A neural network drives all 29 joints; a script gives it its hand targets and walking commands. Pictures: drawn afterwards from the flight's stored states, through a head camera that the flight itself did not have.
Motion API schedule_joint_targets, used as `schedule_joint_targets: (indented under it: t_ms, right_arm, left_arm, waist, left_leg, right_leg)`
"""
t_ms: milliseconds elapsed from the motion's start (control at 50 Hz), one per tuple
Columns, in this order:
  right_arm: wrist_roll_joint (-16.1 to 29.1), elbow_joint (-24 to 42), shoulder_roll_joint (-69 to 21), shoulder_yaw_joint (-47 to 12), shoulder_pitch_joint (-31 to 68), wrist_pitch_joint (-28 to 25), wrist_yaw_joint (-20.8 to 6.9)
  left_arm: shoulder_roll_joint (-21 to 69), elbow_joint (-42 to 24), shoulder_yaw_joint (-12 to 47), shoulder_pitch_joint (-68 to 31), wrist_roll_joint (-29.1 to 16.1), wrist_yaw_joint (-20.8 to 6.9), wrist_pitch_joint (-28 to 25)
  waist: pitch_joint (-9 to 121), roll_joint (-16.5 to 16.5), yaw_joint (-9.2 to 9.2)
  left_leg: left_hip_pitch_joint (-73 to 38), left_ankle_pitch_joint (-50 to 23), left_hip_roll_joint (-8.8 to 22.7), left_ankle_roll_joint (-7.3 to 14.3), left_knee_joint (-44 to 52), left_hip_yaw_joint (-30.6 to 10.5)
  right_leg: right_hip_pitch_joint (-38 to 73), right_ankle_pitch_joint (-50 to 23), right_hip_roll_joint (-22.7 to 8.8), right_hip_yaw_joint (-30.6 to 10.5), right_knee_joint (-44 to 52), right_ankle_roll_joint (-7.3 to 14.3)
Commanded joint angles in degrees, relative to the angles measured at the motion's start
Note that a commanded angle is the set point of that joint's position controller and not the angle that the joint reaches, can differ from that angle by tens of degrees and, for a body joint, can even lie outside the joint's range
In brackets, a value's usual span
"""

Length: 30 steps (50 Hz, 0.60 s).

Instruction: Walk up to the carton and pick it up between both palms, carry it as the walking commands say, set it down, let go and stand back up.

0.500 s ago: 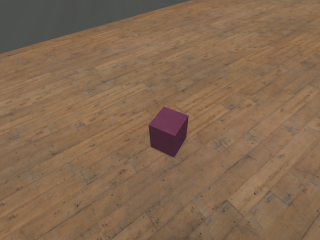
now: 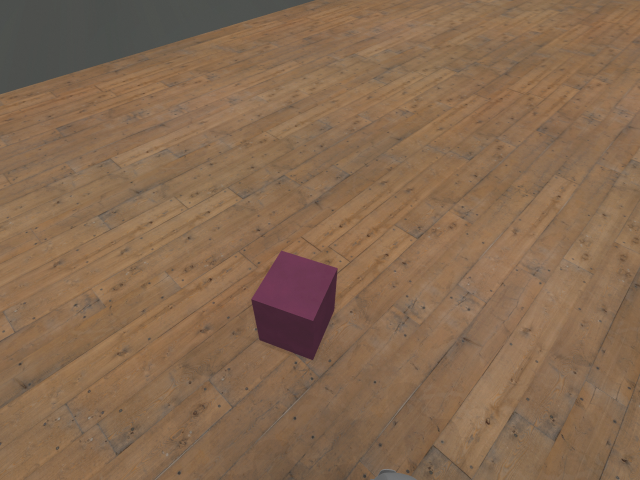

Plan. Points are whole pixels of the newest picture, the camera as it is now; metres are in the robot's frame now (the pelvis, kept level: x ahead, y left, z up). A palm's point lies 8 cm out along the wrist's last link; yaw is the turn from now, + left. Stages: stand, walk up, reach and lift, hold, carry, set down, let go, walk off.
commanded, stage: walk up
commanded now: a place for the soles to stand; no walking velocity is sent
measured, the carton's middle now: (297, 305) +0.78 +0.07 -0.62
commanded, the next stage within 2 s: none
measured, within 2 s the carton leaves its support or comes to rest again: neither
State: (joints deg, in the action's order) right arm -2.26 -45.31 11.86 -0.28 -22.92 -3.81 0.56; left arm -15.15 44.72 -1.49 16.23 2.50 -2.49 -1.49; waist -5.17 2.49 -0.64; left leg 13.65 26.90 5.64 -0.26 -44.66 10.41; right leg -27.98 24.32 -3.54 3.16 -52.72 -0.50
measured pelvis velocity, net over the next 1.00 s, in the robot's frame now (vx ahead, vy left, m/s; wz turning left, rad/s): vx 0.30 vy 0.01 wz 0.08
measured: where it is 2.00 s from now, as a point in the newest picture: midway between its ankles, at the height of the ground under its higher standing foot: (292, 448)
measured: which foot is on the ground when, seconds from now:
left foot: down 0.00-0.06, up 0.08-0.32, down 0.34-0.64, up 0.66-0.90, down 0.92-1.00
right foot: up 0.00-0.02, down 0.04-0.34, up 0.36-0.62, down 0.64-1.00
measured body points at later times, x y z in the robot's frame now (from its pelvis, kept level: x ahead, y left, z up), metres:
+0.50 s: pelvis +0.19 +0.03 -0.01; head +0.19 +0.04 +0.44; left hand +0.22 +0.29 -0.14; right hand +0.29 -0.21 -0.12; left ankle +0.22 +0.16 -0.71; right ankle +0.18 -0.10 -0.65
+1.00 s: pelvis +0.30 +0.01 +0.00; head +0.32 +0.02 +0.45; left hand +0.38 +0.25 -0.13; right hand +0.43 -0.21 -0.12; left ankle +0.34 +0.13 -0.71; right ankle +0.34 -0.10 -0.71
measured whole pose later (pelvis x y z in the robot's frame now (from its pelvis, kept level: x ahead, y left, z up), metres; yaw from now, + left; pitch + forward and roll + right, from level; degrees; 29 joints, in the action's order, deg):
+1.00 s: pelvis +0.30 +0.01 +0.00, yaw +5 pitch -4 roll -1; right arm -0.7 -41.0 11.2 -0.1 -15.2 -0.6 0.7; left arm -11.1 43.9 0.5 13.4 0.6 0.9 1.1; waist -5.7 0.2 0.8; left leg 21.0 22.7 2.4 1.0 -44.7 2.7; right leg -19.9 23.1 -4.0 8.6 -46.6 0.5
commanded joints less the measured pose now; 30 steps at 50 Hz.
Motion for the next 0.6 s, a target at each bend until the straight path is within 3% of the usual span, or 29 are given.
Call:
schedule_joint_targets:
  t_ms: [0,20,40,60,80,100,120,140,160,200,220,240,260,280,300,320,340,360,380,400,420,440,460,480,500,520,540,560,580]
  right_arm:
    - [-0.4,2.2,13.1,3.1,0.3,0.4,-0.1]
    - [-0.2,1.9,10.8,2.4,-0.6,0.3,-0.6]
    - [-0.4,3.8,8.4,1.7,-0.3,0.4,-1.3]
    - [-0.1,5.9,7.2,2.0,-0.7,1.2,-1.6]
    - [0.2,6.6,8.2,2.0,1.8,2.1,-1.6]
    - [-0.1,8.1,7.0,1.7,4.4,2.1,-1.6]
    - [-0.5,8.8,7.3,1.7,5.3,1.9,-1.6]
    - [-0.8,8.8,7.5,1.7,4.6,1.6,-1.8]
    - [-1.0,7.6,8.3,2.2,2.5,1.6,-1.9]
    - [-0.7,7.4,7.2,2.1,1.0,1.3,-2.2]
    - [-0.1,7.6,5.6,1.4,0.2,1.1,-2.4]
    - [0.4,7.0,5.1,1.3,-0.9,1.1,-2.7]
    - [0.8,6.9,4.7,1.2,-2.1,0.9,-2.8]
    - [0.8,6.8,5.3,1.8,-4.3,0.7,-2.6]
    - [0.4,5.7,5.1,2.3,-5.8,0.5,-2.3]
    - [0.2,4.9,7.5,3.6,-12.1,-0.1,-2.0]
    - [0.1,5.1,13.9,5.2,-15.9,-0.5,-1.3]
    - [0.9,5.4,17.3,6.0,-17.1,-0.1,-0.1]
    - [1.5,6.2,16.6,5.4,-13.3,0.2,0.5]
    - [0.9,7.4,15.9,5.0,-9.1,0.3,1.0]
    - [0.6,8.2,14.0,4.8,-6.4,0.1,1.2]
    - [0.9,7.7,11.9,4.1,-5.9,0.1,1.5]
    - [1.2,7.1,11.2,3.8,-4.7,-0.1,1.4]
    - [0.3,7.2,11.0,3.5,-5.3,-0.5,1.3]
    - [0.3,6.5,11.4,3.7,-4.7,-0.8,1.3]
    - [0.0,6.1,12.3,4.2,-3.1,-0.6,0.8]
    - [0.2,5.9,12.4,4.2,-2.9,-0.5,0.7]
    - [0.3,6.8,12.5,4.2,0.1,-0.1,0.4]
    - [0.5,5.9,11.9,3.9,1.8,0.5,0.3]
  left_arm:
    - [0.3,-4.8,0.6,6.7,-0.4,-0.1,-1.7]
    - [-2.8,-4.1,-0.6,11.0,0.1,0.3,-2.1]
    - [-8.0,-3.4,-2.2,18.1,-0.1,1.5,-2.4]
    - [-13.1,-3.4,-3.3,21.6,-0.8,3.1,-2.2]
    - [-12.5,-4.6,-3.0,16.5,-1.2,4.1,-1.6]
    - [-11.4,-5.5,-2.2,12.9,-0.9,4.5,-1.8]
    - [-9.2,-5.2,-1.3,10.7,-0.9,4.5,-1.9]
    - [-7.9,-5.1,-0.8,9.1,-0.6,4.5,-2.4]
    - [-7.9,-4.2,-0.5,7.6,-0.4,4.4,-2.7]
    - [-7.4,-2.9,-0.1,6.0,0.0,3.6,-3.6]
    - [-8.5,-2.2,-0.2,4.9,0.2,3.4,-3.6]
    - [-7.8,-1.6,0.1,3.9,0.3,2.9,-3.4]
    - [-8.2,-1.6,0.3,2.1,0.2,2.5,-3.1]
    - [-8.0,-2.3,0.2,0.6,0.0,2.2,-2.4]
    - [-7.3,-2.0,0.3,1.0,0.0,2.0,-2.1]
    - [-5.1,-2.4,1.1,0.2,0.4,1.9,-1.7]
    - [-1.8,-5.2,1.3,1.6,0.1,1.6,-1.4]
    - [-3.0,-5.9,0.1,3.5,0.2,1.6,-0.6]
    - [-4.9,-7.2,-0.3,1.0,0.2,1.4,0.0]
    - [-4.5,-8.0,-0.2,-1.4,0.2,1.2,-0.1]
    - [-4.1,-8.1,-0.5,-2.6,0.3,1.4,-0.3]
    - [-3.7,-7.4,-0.7,-2.5,0.8,1.2,-0.5]
    - [-4.2,-6.8,-1.1,-0.7,1.1,0.7,-0.7]
    - [-4.2,-6.9,-1.2,-0.6,0.7,0.6,-0.4]
    - [-2.5,-6.6,-1.0,0.3,0.1,0.2,-0.7]
    - [-1.4,-6.7,-0.8,0.3,0.0,0.2,-0.8]
    - [-1.6,-7.1,-0.9,-0.1,-0.2,0.1,-0.7]
    - [-0.3,-8.1,-0.9,1.2,-0.4,-0.2,-1.0]
    - [0.1,-6.7,-0.6,3.9,-0.4,-0.2,-1.1]
  waist:
    - [-0.8,-10.5,4.48]
    - [3.2,-4.9,6.64]
    - [8.2,7.3,10.21]
    - [11.8,12.2,9.94]
    - [7.3,4.6,8.82]
    - [0.0,3.9,7.97]
    - [-1.9,3.9,6.95]
    - [-1.8,4.4,6.23]
    - [0.5,1.7,4.43]
    - [-1.4,5.6,2.89]
    - [0.2,8.1,2.48]
    - [0.1,6.9,2.05]
    - [0.4,7.8,0.54]
    - [0.7,6.7,-1.63]
    - [3.1,4.2,-2.55]
    - [3.8,-1.7,-6.11]
    - [5.4,-15.2,-7.17]
    - [7.0,-14.7,-6.44]
    - [3.8,-9.8,-6.19]
    - [-1.6,-7.9,-4.69]
    - [-1.5,-9.9,-4.65]
    - [-3.7,-11.0,-4.1]
    - [-3.4,-11.8,-3.15]
    - [-3.4,-11.3,-3.38]
    - [-1.9,-14.0,-2.58]
    - [-0.7,-15.7,-2.64]
    - [-3.7,-14.8,-1.81]
    - [-1.9,-15.2,0.29]
    - [-2.0,-12.3,2.12]
  left_leg:
    - [14.8,-7.2,8.7,9.3,15.4,-8.6]
    - [18.8,-8.9,4.9,6.8,4.0,-4.0]
    - [25.3,-6.8,-1.4,3.2,-16.6,-1.0]
    - [28.5,7.4,-5.9,1.7,-29.9,-8.8]
    - [31.1,10.7,-2.8,2.5,-34.7,-13.6]
    - [36.4,9.7,-0.7,2.6,-35.2,-15.6]
    - [38.1,7.4,0.7,1.9,-31.9,-15.9]
    - [37.0,4.9,1.6,0.9,-28.3,-15.8]
    - [30.3,1.5,1.9,0.5,-24.7,-15.6]
    - [23.7,1.5,2.0,-1.4,-17.8,-13.0]
    - [20.1,-0.1,1.4,-1.4,-11.6,-11.1]
    - [15.3,-2.5,-0.1,-1.4,-6.8,-8.8]
    - [9.4,-5.2,-2.3,-0.9,-2.0,-6.1]
    - [3.1,-8.9,-5.1,-0.4,2.9,-2.3]
    - [-5.2,-10.7,-7.0,0.3,7.3,0.0]
    - [-13.3,-10.3,-4.7,0.6,8.7,-5.5]
    - [-15.3,-1.4,10.9,5.5,21.0,-31.1]
    - [-13.1,4.4,21.6,11.1,30.4,-51.4]
    - [-9.7,10.5,22.3,14.6,30.5,-50.8]
    - [-8.1,15.3,22.0,15.6,30.7,-48.1]
    - [-10.3,14.0,19.8,14.1,30.1,-40.8]
    - [-6.6,13.2,20.2,13.4,31.3,-37.9]
    - [-3.4,6.1,18.5,12.9,31.0,-32.9]
    - [-2.3,-3.6,18.5,13.7,29.4,-29.3]
    - [-2.9,-11.2,16.6,13.4,27.8,-24.3]
    - [0.5,-12.2,15.6,13.1,26.7,-19.4]
    - [5.1,-11.4,15.3,12.3,26.6,-18.7]
    - [8.5,-9.9,12.9,10.9,23.9,-14.4]
    - [14.1,-9.5,10.5,9.5,19.3,-12.0]
  right_leg:
    - [17.6,-7.2,4.5,6.4,11.3,0.7]
    - [26.5,-9.2,4.8,3.5,12.6,1.2]
    - [33.3,0.1,-6.1,-17.3,22.5,5.4]
    - [32.7,3.4,-20.2,-42.8,33.4,14.3]
    - [28.3,13.4,-22.5,-43.3,35.0,18.9]
    - [24.7,17.4,-23.1,-40.8,36.3,19.1]
    - [24.9,13.7,-22.2,-37.2,37.0,17.9]
    - [24.2,4.6,-21.9,-32.1,36.6,17.9]
    - [19.9,-0.2,-22.1,-28.4,36.3,16.4]
    - [14.2,-16.4,-18.6,-17.9,33.8,15.4]
    - [13.7,-17.9,-16.9,-12.3,32.6,14.0]
    - [11.5,-18.0,-14.2,-8.3,31.4,13.0]
    - [8.5,-15.0,-11.9,-5.3,29.6,11.7]
    - [4.2,-9.3,-10.5,-2.8,25.5,10.6]
    - [0.7,-2.2,-8.3,-1.1,21.2,8.9]
    - [-5.4,-0.9,-5.1,0.7,10.3,6.4]
    - [-12.1,1.0,0.8,5.5,-9.8,2.6]
    - [-14.6,11.3,4.4,-2.4,-19.4,1.8]
    - [-17.1,10.2,2.0,-7.1,-24.2,1.8]
    - [-21.8,9.7,-0.8,-7.0,-24.6,1.6]
    - [-23.4,7.0,-1.8,-6.8,-20.6,0.7]
    - [-21.9,5.6,-2.9,-7.2,-18.0,0.2]
    - [-16.9,4.2,-3.7,-6.2,-13.8,-0.7]
    - [-13.9,5.2,-2.3,-4.3,-10.2,-1.1]
    - [-11.3,5.4,-2.5,-3.3,-6.6,-1.1]
    - [-5.5,5.2,-2.1,-1.0,-1.6,-1.0]
    - [-1.5,1.9,-1.8,-0.1,0.5,-0.6]
    - [4.9,-2.0,-0.5,2.3,4.4,-0.4]
    - [12.2,-9.1,1.9,5.4,8.7,-0.1]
